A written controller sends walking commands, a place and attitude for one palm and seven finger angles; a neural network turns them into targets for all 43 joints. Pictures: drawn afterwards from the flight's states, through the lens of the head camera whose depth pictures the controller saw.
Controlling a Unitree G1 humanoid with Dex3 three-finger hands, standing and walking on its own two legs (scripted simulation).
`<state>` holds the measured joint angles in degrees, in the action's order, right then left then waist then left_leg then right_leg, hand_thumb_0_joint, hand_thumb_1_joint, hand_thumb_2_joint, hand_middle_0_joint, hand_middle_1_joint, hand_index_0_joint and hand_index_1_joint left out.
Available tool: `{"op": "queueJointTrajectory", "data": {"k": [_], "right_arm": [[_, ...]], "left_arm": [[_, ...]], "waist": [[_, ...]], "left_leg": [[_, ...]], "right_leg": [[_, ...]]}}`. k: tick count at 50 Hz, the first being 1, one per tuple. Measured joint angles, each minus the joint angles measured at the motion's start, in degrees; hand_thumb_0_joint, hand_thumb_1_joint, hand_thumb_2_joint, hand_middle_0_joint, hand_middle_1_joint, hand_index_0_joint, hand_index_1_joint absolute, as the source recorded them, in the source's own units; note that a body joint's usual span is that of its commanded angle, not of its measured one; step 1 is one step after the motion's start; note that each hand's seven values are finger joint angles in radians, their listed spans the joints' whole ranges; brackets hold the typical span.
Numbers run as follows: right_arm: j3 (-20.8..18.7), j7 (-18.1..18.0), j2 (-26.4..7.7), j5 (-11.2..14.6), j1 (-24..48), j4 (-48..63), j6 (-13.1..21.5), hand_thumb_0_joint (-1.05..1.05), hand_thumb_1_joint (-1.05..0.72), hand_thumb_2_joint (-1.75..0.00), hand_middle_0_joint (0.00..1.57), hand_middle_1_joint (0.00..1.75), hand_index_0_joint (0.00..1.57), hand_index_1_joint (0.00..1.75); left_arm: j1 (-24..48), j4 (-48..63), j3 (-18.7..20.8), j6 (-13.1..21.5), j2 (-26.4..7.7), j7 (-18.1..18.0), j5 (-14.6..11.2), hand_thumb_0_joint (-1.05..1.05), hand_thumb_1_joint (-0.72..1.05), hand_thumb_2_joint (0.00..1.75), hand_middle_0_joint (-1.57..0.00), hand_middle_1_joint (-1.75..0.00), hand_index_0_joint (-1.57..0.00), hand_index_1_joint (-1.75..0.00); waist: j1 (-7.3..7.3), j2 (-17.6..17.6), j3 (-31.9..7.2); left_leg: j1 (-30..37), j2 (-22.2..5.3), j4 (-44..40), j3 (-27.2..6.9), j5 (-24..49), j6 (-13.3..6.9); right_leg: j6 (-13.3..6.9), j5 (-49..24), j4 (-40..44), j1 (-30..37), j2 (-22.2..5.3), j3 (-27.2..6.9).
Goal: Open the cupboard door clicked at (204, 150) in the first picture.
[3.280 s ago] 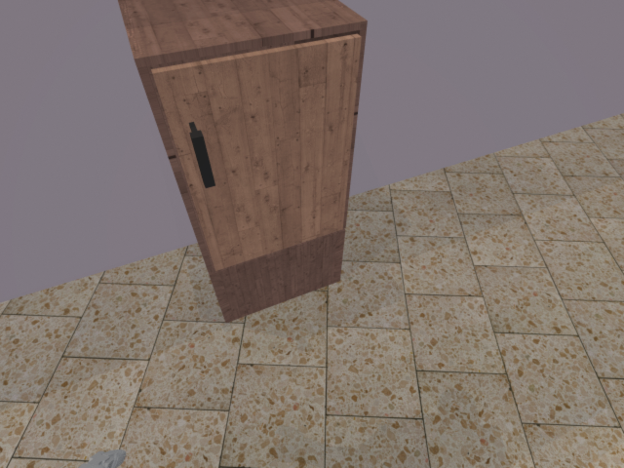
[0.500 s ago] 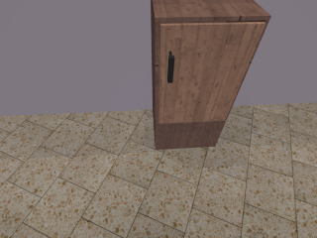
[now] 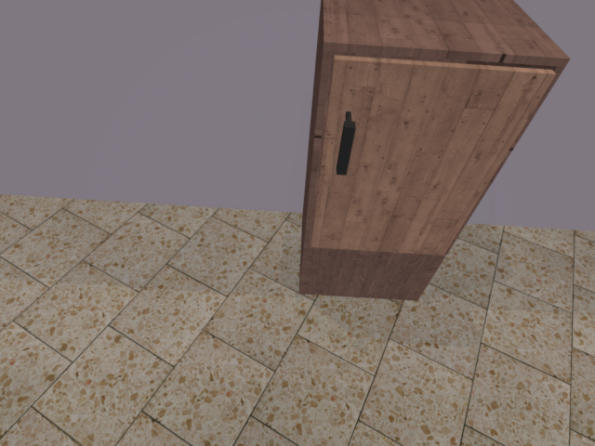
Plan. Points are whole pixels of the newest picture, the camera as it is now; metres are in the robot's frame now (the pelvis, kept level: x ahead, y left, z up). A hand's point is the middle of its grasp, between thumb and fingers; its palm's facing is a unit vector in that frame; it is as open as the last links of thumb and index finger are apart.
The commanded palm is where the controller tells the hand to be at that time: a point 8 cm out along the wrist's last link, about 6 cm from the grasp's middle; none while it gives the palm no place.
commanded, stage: take the last steps up to it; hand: left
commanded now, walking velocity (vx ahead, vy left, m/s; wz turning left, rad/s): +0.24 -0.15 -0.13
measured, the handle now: (344, 143) +0.71 -0.02 -0.01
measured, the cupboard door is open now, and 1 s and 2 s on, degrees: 0 0 0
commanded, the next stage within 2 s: come to a stop and stand still in 0.32 s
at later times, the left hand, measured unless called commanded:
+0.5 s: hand (253, 351) +0.30 +0.11 -0.17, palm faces -0.10 -0.97 -0.24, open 7.3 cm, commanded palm none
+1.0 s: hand (219, 396) +0.22 +0.15 -0.17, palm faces +0.06 -0.96 -0.26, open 7.3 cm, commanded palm none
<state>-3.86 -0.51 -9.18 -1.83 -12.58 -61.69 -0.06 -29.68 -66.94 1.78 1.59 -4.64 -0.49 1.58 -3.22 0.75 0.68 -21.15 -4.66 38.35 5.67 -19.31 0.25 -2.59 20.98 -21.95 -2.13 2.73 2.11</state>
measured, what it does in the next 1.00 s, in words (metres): walks ahead: left foot, then right foot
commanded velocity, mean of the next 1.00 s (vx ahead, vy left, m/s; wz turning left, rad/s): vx -0.03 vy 0.02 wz -0.02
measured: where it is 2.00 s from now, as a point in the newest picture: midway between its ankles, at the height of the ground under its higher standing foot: outside the picture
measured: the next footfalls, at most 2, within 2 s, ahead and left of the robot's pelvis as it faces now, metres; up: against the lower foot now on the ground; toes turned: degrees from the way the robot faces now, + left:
left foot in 0.02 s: +0.07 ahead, +0.12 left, +0.00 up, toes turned +7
right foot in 0.48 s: +0.29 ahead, -0.20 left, +0.00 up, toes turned -13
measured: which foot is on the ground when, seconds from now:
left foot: up 0.00-0.00, down 0.02-0.48, up 0.50-1.00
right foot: down 0.00-0.04, up 0.06-0.46, down 0.48-1.00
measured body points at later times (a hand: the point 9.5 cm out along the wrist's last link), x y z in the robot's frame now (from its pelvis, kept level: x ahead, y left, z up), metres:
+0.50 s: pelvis +0.17 -0.08 -0.02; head +0.21 -0.10 +0.43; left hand +0.30 +0.16 -0.15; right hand +0.04 -0.28 -0.17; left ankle +0.03 +0.11 -0.72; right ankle +0.25 -0.19 -0.74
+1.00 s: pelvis +0.15 -0.06 -0.01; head +0.17 -0.05 +0.44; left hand +0.21 +0.20 -0.15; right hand +0.26 -0.31 -0.14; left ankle +0.13 +0.07 -0.72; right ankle +0.25 -0.19 -0.73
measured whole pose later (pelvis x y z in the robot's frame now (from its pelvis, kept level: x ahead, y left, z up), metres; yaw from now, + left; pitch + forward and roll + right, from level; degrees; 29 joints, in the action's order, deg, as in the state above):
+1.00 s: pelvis +0.15 -0.06 -0.01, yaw -2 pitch -1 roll +0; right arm -3.8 0.1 -12.2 -1.2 -6.6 -54.2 -2.6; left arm -10.9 -55.5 4.0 -2.6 -12.6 -1.8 2.1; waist -2.7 1.1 3.5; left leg -16.1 -1.5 41.5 1.5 -22.6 1.8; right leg -0.2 6.9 -31.0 -22.9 -6.9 8.9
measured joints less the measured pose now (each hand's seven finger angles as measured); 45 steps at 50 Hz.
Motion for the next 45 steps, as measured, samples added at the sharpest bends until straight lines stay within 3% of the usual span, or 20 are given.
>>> {"op": "queueJointTrajectory", "data": {"k": [2, 6, 10, 16, 19, 22, 23, 25, 28, 31, 38, 42, 45], "right_arm": [[0.4, -0.7, 1.0, 0.0, 1.4, 0.4, 1.9, 0.01, -0.91, -0.9, 0.2, 0.3, 0.2, 0.3], [0.7, -2.3, 2.7, 0.3, 1.1, 1.5, 4.0, 0.0, -0.93, -0.9, 0.21, 0.3, 0.2, 0.3], [1.0, -2.7, 1.8, 0.2, -2.3, 0.5, 4.5, -0.01, -0.95, -0.9, 0.21, 0.3, 0.2, 0.3], [1.4, -2.0, 1.8, 0.0, -8.0, -2.1, 3.4, 0.0, -0.93, -0.9, 0.21, 0.3, 0.2, 0.3], [1.2, -1.6, 1.7, -0.3, -9.9, -2.8, 2.8, 0.0, -0.92, -0.9, 0.21, 0.3, 0.2, 0.3], [0.8, -1.2, 1.4, -0.4, -11.6, -3.6, 2.1, 0.0, -0.91, -0.9, 0.21, 0.3, 0.2, 0.3], [0.7, -1.1, 1.2, -0.3, -12.3, -3.9, 1.8, 0.01, -0.91, -0.9, 0.21, 0.3, 0.2, 0.3], [0.7, -0.8, 0.5, 0.3, -12.1, -4.6, 0.7, 0.01, -0.91, -0.9, 0.21, 0.3, 0.2, 0.3], [0.7, -1.2, -0.8, 1.5, -10.0, -3.8, -0.7, 0.01, -0.91, -0.9, 0.21, 0.3, 0.2, 0.3], [0.3, -1.5, -1.6, 1.7, -6.8, -2.3, -1.6, 0.01, -0.91, -0.9, 0.2, 0.3, 0.2, 0.3], [-1.2, -0.7, -3.9, 0.5, 2.7, 3.1, -4.5, 0.01, -0.91, -0.9, 0.2, 0.3, 0.2, 0.3], [-1.5, -0.2, -4.6, 0.1, 6.4, 5.8, -4.8, 0.01, -0.91, -0.9, 0.2, 0.3, 0.19, 0.3], [-1.2, 0.2, -4.3, 0.2, 7.4, 6.9, -4.3, 0.0, -0.91, -0.9, 0.2, 0.3, 0.19, 0.3]], "left_arm": [[-0.5, -0.9, 0.3, -0.4, -0.1, 0.3, -0.5, 0.01, 0.91, 0.9, -0.21, -0.3, -0.2, -0.3], [1.7, -1.8, 1.1, -2.5, -1.5, 1.0, 0.0, 0.01, 0.91, 0.9, -0.21, -0.3, -0.2, -0.3], [6.7, 1.4, 2.5, -3.0, -4.7, 1.5, 0.4, 0.01, 0.91, 0.9, -0.2, -0.3, -0.2, -0.3], [14.8, 7.0, 3.4, -3.0, -7.9, 2.1, 0.1, 0.0, 0.92, 0.9, -0.2, -0.3, -0.19, -0.3], [18.4, 8.5, 3.2, -2.9, -8.2, 2.4, -0.1, 0.0, 0.92, 0.9, -0.2, -0.3, -0.19, -0.3], [21.3, 9.5, 2.9, -2.4, -8.1, 2.6, -0.3, 0.0, 0.92, 0.9, -0.2, -0.3, -0.19, -0.3], [21.8, 9.9, 2.8, -1.8, -8.1, 2.6, -0.3, 0.0, 0.92, 0.9, -0.2, -0.3, -0.19, -0.3], [23.1, 10.0, 2.6, 0.2, -7.3, 2.0, -0.4, 0.0, 0.92, 0.9, -0.2, -0.3, -0.19, -0.3], [24.0, 9.8, 1.2, 0.8, -5.3, 0.9, -0.7, 0.0, 0.92, 0.9, -0.2, -0.3, -0.19, -0.3], [24.5, 10.1, 0.3, -0.2, -3.7, -0.3, -0.7, 0.0, 0.91, 0.9, -0.2, -0.3, -0.2, -0.3], [24.3, 11.2, 0.6, -1.6, -2.5, -1.9, -0.8, -0.01, 0.93, 0.9, -0.21, -0.3, -0.2, -0.3], [22.9, 11.3, 1.1, -2.4, -4.0, -2.2, -0.3, -0.01, 0.92, 0.9, -0.21, -0.3, -0.2, -0.31], [21.5, 11.4, 1.5, -3.2, -5.5, -2.0, 0.2, 0.0, 0.92, 0.9, -0.21, -0.3, -0.2, -0.3]], "waist": [[0.15, 1.3, 0.7], [1.58, 2.6, 0.6], [2.58, 2.2, -0.3], [3.23, 2.1, -0.1], [4.81, 1.2, 1.3], [6.52, -0.3, 2.8], [6.71, -0.7, 3.1], [6.49, -2.3, 4.3], [6.62, -3.5, 5.6], [5.89, -3.1, 5.7], [3.46, -3.3, 5.8], [2.56, -2.9, 5.3], [1.76, -1.9, 4.6]], "left_leg": [[3.1, 0.8, -4.9, 1.8, 2.9, -0.9], [7.9, 0.4, -5.7, 4.5, 0.2, -1.3], [13.5, -0.2, -11.9, 4.6, 1.3, -0.3], [19.2, -1.1, -16.5, 5.3, 0.5, 1.8], [21.2, -1.9, -16.5, 5.5, -1.2, 3.4], [22.3, -3.4, -14.1, 5.2, -4.3, 5.5], [22.0, -4.1, -11.8, 5.0, -6.0, 5.9], [17.6, -5.3, 0.1, 2.0, -10.1, 4.3], [10.1, -1.9, 16.6, -4.2, -12.9, 1.7], [3.4, 1.3, 25.4, -4.7, -11.7, 1.5], [-8.0, 5.2, 31.0, -5.7, -4.9, 3.1], [-8.9, 5.2, 29.7, -6.7, -2.7, 3.5], [-5.7, 4.3, 23.4, -6.2, -3.4, 3.0]], "right_leg": [[0.4, 3.7, -8.2, -2.8, -0.6, -1.0], [1.1, 4.8, -36.9, -15.0, -2.2, -0.7], [2.7, -1.7, -44.3, -24.1, -5.3, 0.6], [4.0, -9.9, -35.1, -30.7, -9.4, 0.9], [3.8, -10.3, -25.1, -29.6, -9.9, 2.3], [2.7, -9.6, -17.1, -26.3, -8.6, 3.8], [2.4, -10.8, -14.2, -24.3, -8.0, 4.4], [1.2, -10.8, -15.7, -24.0, -6.9, 5.3], [0.0, -7.5, -16.1, -21.8, -6.3, 6.1], [-0.3, -8.4, -12.8, -19.1, -6.6, 6.3], [-0.3, -11.5, -7.7, -17.2, -7.1, 7.0], [0.1, -12.4, -7.5, -17.8, -7.8, 7.2], [0.7, -13.1, -7.7, -18.5, -8.5, 7.1]]}}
